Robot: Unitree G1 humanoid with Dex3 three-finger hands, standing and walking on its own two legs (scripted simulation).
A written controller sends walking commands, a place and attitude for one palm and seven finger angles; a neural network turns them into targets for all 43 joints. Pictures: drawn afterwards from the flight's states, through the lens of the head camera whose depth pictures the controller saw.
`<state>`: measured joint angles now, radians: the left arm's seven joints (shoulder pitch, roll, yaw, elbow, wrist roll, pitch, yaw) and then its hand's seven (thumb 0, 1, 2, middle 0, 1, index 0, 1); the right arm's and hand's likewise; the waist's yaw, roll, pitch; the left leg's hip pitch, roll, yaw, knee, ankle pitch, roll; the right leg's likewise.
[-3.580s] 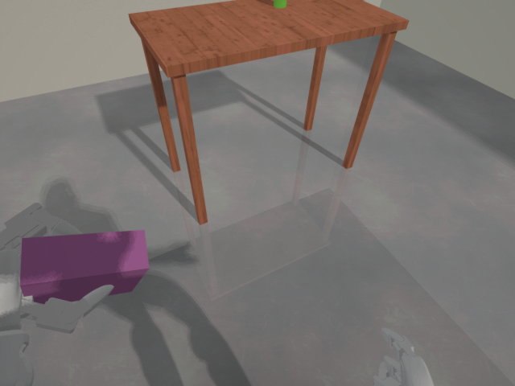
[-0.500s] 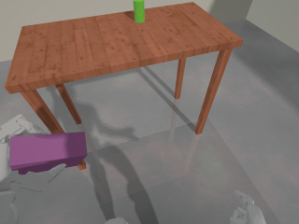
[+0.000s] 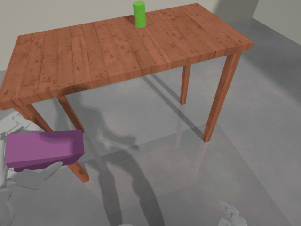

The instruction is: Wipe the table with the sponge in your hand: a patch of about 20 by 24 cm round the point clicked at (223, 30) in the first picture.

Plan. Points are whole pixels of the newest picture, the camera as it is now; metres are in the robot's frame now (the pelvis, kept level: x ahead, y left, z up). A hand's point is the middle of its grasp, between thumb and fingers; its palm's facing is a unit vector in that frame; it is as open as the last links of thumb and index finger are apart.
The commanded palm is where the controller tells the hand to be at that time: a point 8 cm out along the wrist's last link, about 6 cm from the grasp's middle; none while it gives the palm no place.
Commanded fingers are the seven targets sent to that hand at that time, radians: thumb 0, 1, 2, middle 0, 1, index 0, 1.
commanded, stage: take the last steps up to it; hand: left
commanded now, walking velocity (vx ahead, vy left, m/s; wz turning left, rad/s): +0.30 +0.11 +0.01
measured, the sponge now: (56, 150) +0.23 +0.21 +0.16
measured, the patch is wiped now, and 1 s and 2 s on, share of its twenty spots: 0.00 0.00 0.00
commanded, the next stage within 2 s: come to a stop and stand still in 1.46 s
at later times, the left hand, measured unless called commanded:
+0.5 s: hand (40, 104) +0.32 +0.27 +0.19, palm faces +0.38 -0.83 -0.41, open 9.3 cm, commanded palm +0.27 +0.31 +0.19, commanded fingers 0.00 0.10 1.30 -1.20 -1.60 -1.20 -1.60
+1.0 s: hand (56, 82) +0.40 +0.27 +0.19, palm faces +0.38 -0.81 -0.45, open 9.3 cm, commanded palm +0.36 +0.31 +0.19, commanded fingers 0.00 0.10 1.30 -1.20 -1.60 -1.20 -1.60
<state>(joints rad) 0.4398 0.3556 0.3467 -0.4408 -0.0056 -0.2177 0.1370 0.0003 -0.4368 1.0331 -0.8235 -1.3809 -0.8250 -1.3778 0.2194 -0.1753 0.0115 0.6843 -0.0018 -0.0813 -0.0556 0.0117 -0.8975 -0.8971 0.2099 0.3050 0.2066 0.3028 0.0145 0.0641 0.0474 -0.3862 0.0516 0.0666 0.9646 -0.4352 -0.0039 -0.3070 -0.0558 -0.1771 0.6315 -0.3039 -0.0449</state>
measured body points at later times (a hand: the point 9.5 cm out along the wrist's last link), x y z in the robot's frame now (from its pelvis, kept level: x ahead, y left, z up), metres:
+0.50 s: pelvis +0.10 +0.04 +0.01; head +0.12 +0.04 +0.46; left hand +0.30 +0.31 +0.21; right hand +0.26 -0.17 -0.08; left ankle +0.13 +0.17 -0.73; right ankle +0.11 -0.07 -0.67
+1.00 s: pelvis +0.19 +0.04 +0.01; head +0.23 +0.04 +0.45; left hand +0.38 +0.31 +0.21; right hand +0.35 -0.24 -0.07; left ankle +0.26 +0.16 -0.72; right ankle +0.17 -0.06 -0.73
